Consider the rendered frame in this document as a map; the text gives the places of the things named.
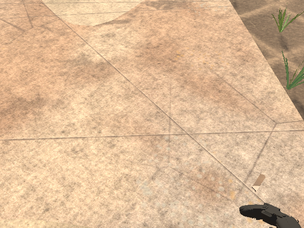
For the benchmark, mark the right robot hand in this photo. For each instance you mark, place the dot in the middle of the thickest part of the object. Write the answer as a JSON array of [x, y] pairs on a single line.
[[269, 214]]

